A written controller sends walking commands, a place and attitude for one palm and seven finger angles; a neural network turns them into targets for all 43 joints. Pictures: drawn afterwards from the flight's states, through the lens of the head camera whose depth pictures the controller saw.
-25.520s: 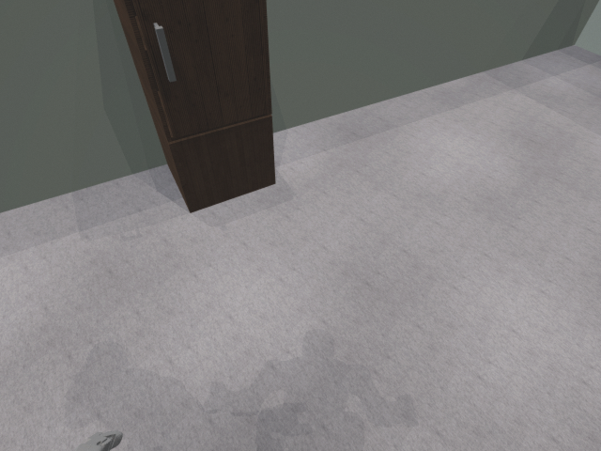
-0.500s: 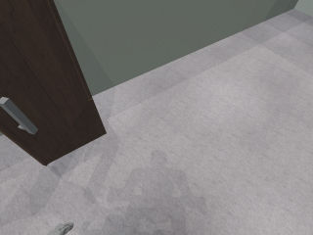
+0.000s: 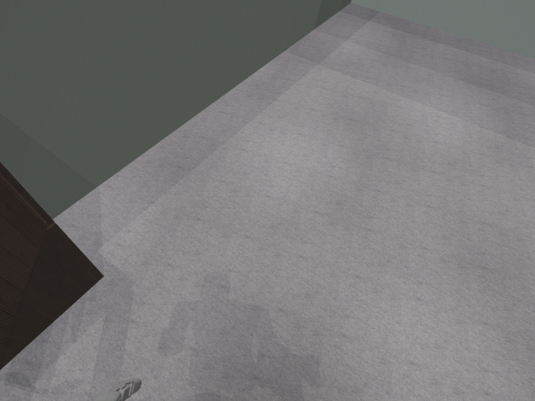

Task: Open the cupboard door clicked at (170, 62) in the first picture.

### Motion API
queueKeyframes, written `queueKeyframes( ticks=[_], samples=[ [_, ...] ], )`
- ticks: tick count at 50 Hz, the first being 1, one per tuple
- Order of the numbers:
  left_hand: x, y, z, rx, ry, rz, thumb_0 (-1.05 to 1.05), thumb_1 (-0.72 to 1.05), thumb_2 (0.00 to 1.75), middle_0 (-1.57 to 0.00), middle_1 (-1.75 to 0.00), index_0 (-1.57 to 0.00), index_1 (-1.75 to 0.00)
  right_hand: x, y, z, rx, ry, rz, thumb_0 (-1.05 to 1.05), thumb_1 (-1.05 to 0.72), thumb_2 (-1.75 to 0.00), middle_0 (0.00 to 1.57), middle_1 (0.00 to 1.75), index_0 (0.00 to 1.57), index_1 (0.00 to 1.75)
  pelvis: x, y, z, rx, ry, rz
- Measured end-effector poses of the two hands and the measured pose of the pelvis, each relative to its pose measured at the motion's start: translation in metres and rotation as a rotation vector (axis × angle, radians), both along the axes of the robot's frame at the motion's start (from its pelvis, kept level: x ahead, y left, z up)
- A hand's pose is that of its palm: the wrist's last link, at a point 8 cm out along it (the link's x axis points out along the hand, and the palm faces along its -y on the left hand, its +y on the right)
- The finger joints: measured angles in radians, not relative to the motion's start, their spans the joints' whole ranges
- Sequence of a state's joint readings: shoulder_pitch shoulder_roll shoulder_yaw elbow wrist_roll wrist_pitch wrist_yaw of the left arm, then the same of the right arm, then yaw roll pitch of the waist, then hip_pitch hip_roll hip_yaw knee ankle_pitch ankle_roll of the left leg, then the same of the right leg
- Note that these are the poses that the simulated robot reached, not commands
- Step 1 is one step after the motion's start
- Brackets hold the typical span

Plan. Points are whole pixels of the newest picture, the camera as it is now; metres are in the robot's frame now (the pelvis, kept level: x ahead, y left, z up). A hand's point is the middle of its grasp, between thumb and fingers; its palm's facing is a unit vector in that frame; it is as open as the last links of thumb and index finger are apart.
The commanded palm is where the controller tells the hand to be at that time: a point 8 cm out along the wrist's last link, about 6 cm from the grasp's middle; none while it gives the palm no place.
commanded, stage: walk to a spot facing it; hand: left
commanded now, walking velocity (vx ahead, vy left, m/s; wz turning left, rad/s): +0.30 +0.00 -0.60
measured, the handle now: out of the picture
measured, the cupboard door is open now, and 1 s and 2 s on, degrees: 41 41 41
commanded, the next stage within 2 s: turn to face it in 1.30 s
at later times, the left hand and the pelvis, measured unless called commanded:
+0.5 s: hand (178, 344) +0.23 +0.18 -0.18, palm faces -0.27 -0.95 -0.17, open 7.4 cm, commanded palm none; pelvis +0.14 -0.01 +0.00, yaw -18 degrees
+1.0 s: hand (271, 239) +0.46 +0.02 -0.17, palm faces -0.44 -0.88 -0.19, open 7.2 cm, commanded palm none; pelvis +0.32 -0.13 +0.00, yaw -28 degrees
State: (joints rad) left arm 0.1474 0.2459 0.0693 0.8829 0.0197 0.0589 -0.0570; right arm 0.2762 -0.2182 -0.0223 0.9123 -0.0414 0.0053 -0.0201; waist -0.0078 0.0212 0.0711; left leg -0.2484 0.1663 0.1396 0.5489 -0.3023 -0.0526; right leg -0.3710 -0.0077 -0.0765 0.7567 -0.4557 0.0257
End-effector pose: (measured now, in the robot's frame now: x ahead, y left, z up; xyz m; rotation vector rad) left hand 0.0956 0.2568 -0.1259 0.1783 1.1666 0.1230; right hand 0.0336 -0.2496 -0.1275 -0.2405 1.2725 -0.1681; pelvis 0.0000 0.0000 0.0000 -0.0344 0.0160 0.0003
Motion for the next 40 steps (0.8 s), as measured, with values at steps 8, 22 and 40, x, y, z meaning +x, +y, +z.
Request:
queueKeyframes(
  ticks=[8,22,40],
  samples=[
    [0.021,-0.025,0.0,0.044,0.012,-0.07,0.01,0.9,0.9,-0.2,-0.3,-0.2,-0.3,0.006,-0.032,-0.012,0.021,0.015,-0.119,0.01,-0.9,-0.9,0.21,0.3,0.2,0.3,0.027,-0.016,-0.005,0.027,-0.01,-0.095],
    [0.087,-0.015,-0.03,-0.007,0.225,-0.194,0.01,0.9,0.9,-0.2,-0.3,-0.2,-0.3,0.113,-0.017,0.014,-0.053,-0.222,-0.209,0.0,-0.9,-0.9,0.21,0.3,0.2,0.3,0.121,0.0,-0.009,0.015,-0.012,-0.292],
    [0.389,-0.195,0.003,-0.022,-0.186,-0.529,0.0,0.91,0.9,-0.2,-0.3,-0.2,-0.3,0.02,-0.007,-0.021,0.149,0.296,-0.597,0.01,-0.9,-0.9,0.21,0.3,0.2,0.3,0.241,-0.089,-0.015,0.039,-0.024,-0.436]
  ],
)
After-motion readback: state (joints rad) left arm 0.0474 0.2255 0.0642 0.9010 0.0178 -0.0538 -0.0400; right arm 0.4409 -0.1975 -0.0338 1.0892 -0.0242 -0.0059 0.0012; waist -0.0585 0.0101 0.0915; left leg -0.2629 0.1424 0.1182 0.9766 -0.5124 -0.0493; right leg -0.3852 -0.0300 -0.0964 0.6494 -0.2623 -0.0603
